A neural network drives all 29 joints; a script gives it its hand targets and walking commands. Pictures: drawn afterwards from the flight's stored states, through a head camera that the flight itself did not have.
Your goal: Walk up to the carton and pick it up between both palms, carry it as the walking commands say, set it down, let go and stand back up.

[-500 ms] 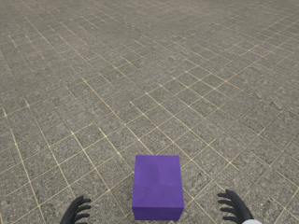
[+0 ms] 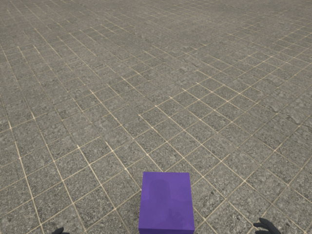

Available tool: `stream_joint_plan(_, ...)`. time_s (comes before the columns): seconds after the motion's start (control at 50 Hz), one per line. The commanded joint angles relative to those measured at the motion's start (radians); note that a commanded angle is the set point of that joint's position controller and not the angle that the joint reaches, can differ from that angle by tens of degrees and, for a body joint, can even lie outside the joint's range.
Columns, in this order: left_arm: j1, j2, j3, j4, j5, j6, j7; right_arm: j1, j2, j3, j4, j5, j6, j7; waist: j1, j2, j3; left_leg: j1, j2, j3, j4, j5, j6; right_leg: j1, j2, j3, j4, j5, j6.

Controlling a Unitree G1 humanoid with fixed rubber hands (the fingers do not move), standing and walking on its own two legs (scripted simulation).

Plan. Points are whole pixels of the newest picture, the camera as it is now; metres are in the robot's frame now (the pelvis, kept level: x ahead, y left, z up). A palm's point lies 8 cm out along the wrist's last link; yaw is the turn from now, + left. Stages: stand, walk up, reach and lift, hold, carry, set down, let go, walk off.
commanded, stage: stand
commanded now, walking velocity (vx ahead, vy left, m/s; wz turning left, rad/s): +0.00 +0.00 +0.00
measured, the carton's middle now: (165, 207) +0.43 -0.03 -0.63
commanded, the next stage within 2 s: none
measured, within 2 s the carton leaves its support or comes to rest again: neither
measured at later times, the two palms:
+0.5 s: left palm out of the picture +0.09 +0.30 -0.09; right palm out of the picture +0.09 -0.30 -0.09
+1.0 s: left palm out of the picture +0.06 +0.31 -0.09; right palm out of the picture +0.06 -0.30 -0.10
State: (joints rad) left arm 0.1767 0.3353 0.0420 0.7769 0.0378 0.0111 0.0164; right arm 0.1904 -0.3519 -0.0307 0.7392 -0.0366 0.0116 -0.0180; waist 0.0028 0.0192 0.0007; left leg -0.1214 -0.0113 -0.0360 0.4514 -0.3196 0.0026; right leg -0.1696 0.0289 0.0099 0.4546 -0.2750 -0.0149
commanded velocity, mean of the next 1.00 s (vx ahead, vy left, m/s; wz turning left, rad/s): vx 0.00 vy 0.00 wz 0.00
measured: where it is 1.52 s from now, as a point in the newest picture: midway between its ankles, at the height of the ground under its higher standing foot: outside the picture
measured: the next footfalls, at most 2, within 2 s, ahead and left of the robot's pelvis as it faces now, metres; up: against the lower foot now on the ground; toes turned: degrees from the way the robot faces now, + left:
none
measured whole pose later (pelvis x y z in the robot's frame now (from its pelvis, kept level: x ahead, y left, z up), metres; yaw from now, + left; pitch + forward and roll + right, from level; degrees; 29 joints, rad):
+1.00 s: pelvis -0.03 +0.00 +0.01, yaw +0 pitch -2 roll +0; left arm 0.13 0.38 0.01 1.02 0.02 -0.01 0.01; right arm 0.15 -0.39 -0.01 0.99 -0.02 -0.01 -0.02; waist 0.01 0.01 0.02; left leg -0.08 -0.02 -0.03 0.34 -0.22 0.01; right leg -0.13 0.02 0.01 0.34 -0.18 -0.01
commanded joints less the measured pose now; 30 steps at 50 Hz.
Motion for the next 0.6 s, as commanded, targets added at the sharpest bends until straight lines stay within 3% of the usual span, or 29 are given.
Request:
stream_joint_plan(0.0, -0.03, 0.158, 0.034, -0.037, -0.002, -0.015, 0.006, -0.021, -0.149, -0.033, -0.041, 0.002, -0.016, -0.007, -0.001, -0.016, -0.056, -0.013, 0.089, -0.061, -0.043, 0.382, -0.007, 0.064, -0.105, 0.09, -0.042, 0.371, 0.006)
stream_joint_plan(0.58, -0.081, 0.196, 0.009, 0.146, -0.011, -0.026, -0.001, -0.055, -0.187, -0.014, 0.139, 0.01, -0.033, -0.006, 0.003, -0.017, -0.001, -0.021, 0.108, -0.092, -0.153, 0.228, 0.011, 0.071, -0.127, 0.119, -0.14, 0.219, -0.002)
